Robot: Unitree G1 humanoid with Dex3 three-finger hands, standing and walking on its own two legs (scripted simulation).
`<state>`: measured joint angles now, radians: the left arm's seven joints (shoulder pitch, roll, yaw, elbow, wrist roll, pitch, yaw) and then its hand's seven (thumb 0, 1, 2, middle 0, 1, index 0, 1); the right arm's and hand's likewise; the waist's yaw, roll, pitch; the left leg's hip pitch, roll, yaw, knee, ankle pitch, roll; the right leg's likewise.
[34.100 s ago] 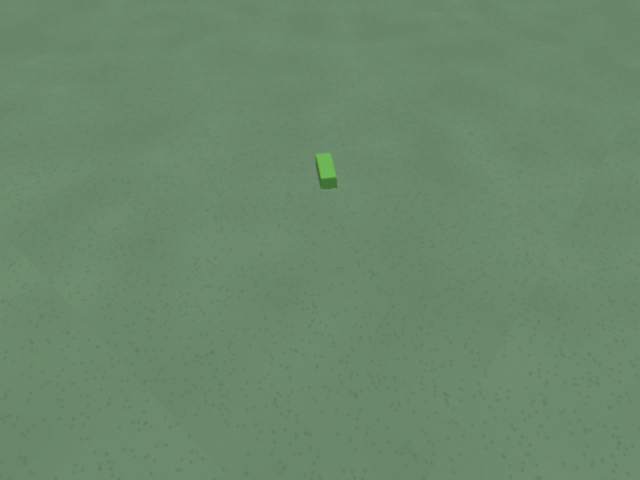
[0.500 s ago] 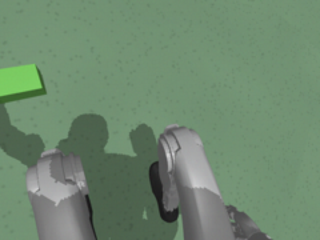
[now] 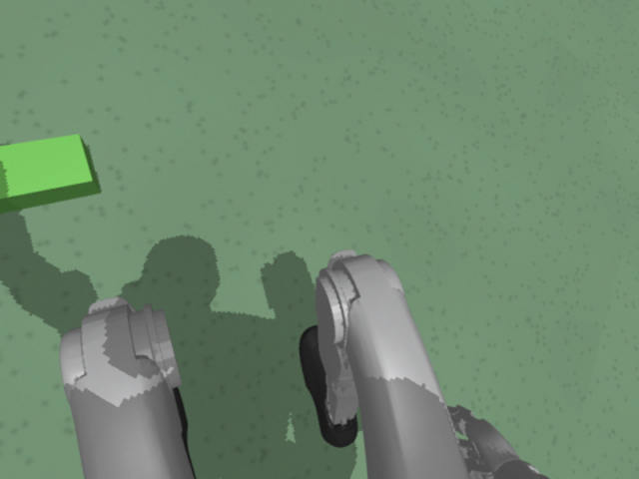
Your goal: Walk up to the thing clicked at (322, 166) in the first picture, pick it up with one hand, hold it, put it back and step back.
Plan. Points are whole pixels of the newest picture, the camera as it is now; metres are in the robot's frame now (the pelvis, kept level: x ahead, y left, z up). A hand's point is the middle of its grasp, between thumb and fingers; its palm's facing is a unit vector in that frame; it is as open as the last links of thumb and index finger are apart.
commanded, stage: rise first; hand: left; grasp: from above
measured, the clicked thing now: (21, 177) +0.51 +0.31 -0.29
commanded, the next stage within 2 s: approach in 0.26 s
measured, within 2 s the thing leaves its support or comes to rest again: neither
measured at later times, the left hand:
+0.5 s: hand out of the picture +0.46 +0.35 -0.17, palm faces -0.45 -0.10 -0.89, open 14.1 cm
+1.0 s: hand out of the picture +0.48 +0.31 -0.18, palm faces -0.48 -0.10 -0.87, open 14.3 cm
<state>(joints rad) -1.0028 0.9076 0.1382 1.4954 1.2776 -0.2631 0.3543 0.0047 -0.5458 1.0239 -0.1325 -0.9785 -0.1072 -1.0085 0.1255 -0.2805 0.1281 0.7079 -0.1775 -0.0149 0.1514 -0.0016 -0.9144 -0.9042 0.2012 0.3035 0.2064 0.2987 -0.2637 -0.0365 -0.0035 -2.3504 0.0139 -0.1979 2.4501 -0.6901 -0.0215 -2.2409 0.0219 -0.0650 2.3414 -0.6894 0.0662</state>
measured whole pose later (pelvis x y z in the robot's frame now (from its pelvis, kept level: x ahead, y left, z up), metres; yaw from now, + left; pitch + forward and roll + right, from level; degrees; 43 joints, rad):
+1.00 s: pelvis +0.00 +0.00 +0.00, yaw -1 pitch +33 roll -10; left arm -1.05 0.89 0.12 1.51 1.21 -0.13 0.32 0.01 -0.58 1.05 -0.09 -1.00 -0.07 -1.02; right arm 0.19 -0.29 0.19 0.67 -0.15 -0.03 0.15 0.00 -0.90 -0.89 0.20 0.30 0.21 0.30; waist -0.34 -0.02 0.04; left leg -2.35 0.03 -0.20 2.44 -0.69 -0.03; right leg -2.26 0.04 -0.06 2.33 -0.67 0.07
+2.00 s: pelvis +0.00 +0.00 -0.02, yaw -4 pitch +30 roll -13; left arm -1.13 1.02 0.11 1.71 1.28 -0.19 0.52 0.00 -0.55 1.06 -0.09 -1.00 -0.07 -1.02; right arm 0.14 -0.32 0.30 0.65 -0.24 -0.15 0.18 0.00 -0.90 -0.90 0.20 0.30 0.21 0.30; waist -0.40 -0.12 0.13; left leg -2.37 0.03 -0.26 2.53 -0.71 -0.02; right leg -2.25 0.06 -0.11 2.37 -0.67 0.07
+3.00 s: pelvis +0.00 +0.01 -0.02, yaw -6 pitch +28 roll -15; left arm -1.13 1.09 0.11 1.75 1.26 -0.20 0.57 0.00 -0.52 1.02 -0.08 -1.05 -0.07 -1.06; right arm 0.10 -0.35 0.34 0.62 -0.26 -0.20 0.22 0.00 -0.91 -0.91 0.20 0.30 0.21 0.30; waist -0.42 -0.15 0.18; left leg -2.36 0.03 -0.29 2.55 -0.73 -0.02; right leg -2.23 0.07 -0.14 2.36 -0.67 0.08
